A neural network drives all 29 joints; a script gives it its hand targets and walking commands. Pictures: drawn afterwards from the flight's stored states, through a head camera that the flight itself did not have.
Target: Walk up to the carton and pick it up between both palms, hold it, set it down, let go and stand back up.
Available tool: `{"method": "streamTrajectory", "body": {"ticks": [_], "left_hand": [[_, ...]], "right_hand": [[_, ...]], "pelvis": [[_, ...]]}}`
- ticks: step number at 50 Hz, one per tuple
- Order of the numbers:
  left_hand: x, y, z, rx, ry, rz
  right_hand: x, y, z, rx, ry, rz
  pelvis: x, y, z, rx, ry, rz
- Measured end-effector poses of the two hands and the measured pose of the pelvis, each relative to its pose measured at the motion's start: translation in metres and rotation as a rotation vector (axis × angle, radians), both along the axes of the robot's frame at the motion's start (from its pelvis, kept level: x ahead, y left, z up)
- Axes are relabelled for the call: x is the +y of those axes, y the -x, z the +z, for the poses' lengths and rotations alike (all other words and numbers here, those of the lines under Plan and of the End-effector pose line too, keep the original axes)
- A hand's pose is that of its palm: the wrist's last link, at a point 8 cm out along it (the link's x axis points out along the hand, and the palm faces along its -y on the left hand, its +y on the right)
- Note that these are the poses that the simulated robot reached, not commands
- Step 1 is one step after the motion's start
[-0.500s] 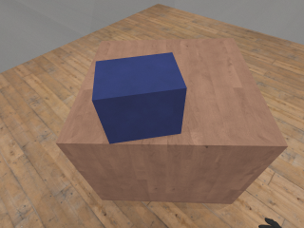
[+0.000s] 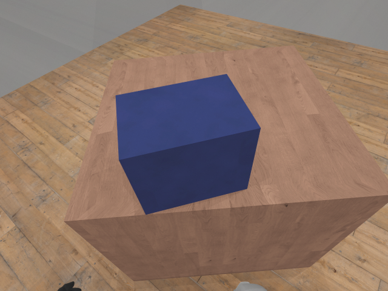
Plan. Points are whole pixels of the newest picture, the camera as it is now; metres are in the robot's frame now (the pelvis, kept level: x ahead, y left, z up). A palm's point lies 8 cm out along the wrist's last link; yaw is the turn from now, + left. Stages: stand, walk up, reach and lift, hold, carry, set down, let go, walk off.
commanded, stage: walk up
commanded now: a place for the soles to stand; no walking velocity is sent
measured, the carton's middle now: (185, 145) +0.44 +0.04 +0.04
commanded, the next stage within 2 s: none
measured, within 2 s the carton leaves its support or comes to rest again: neither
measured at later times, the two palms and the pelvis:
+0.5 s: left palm out of the picture +0.16 +0.34 -0.08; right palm (343, 273) +0.18 -0.27 -0.08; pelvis +0.06 +0.02 +0.02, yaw +4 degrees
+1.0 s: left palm out of the picture +0.12 +0.33 -0.09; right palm (332, 282) +0.16 -0.25 -0.09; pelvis +0.07 +0.03 +0.03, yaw +7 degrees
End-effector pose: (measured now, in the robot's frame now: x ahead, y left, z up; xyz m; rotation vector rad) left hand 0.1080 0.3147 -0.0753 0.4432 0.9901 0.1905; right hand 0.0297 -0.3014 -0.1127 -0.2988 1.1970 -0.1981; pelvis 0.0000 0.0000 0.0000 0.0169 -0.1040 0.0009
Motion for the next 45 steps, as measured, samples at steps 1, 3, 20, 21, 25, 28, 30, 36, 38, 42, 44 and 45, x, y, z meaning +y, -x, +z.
{"method": "streamTrajectory", "body": {"ticks": [1,3,20,21,25,28,30,36,38,42,44,45], "left_hand": [[-0.002,-0.011,0.001,-0.020,0.005,-0.005],[-0.006,-0.032,0.003,-0.061,0.017,-0.013],[0.020,-0.071,0.000,-0.012,0.077,0.090],[0.023,-0.067,-0.002,0.002,0.075,0.104],[0.028,-0.047,-0.008,0.068,0.078,0.155],[0.027,-0.034,-0.012,0.104,0.091,0.189],[0.025,-0.026,-0.015,0.121,0.100,0.207],[0.020,-0.012,-0.022,0.164,0.116,0.239],[0.017,-0.010,-0.022,0.171,0.121,0.246],[0.016,-0.010,-0.021,0.177,0.125,0.251],[0.016,-0.012,-0.021,0.169,0.125,0.256],[0.017,-0.013,-0.020,0.164,0.125,0.257]], "right_hand": [[0.002,-0.005,-0.002,0.002,-0.006,-0.002],[0.007,-0.018,-0.004,0.002,-0.009,0.001],[0.020,-0.133,0.036,-0.111,0.059,0.060],[0.021,-0.137,0.036,-0.109,0.061,0.062],[0.028,-0.147,0.035,-0.093,0.057,0.068],[0.033,-0.149,0.032,-0.068,0.056,0.082],[0.035,-0.149,0.030,-0.047,0.054,0.089],[0.043,-0.147,0.024,-0.012,0.039,0.075],[0.046,-0.147,0.023,-0.008,0.033,0.075],[0.049,-0.145,0.022,0.008,0.025,0.074],[0.049,-0.142,0.022,0.019,0.026,0.074],[0.049,-0.141,0.022,0.024,0.027,0.073]], "pelvis": [[0.001,-0.004,-0.001,0.001,0.008,0.005],[0.005,-0.010,-0.001,0.004,0.017,0.013],[0.023,-0.056,0.019,0.047,0.031,0.062],[0.024,-0.057,0.019,0.045,0.031,0.062],[0.025,-0.064,0.022,0.044,0.036,0.068],[0.026,-0.068,0.023,0.049,0.039,0.077],[0.027,-0.068,0.024,0.051,0.039,0.082],[0.028,-0.070,0.024,0.052,0.034,0.091],[0.029,-0.071,0.025,0.053,0.038,0.095],[0.029,-0.071,0.026,0.058,0.040,0.102],[0.029,-0.071,0.027,0.061,0.040,0.109],[0.029,-0.071,0.027,0.062,0.038,0.109]]}}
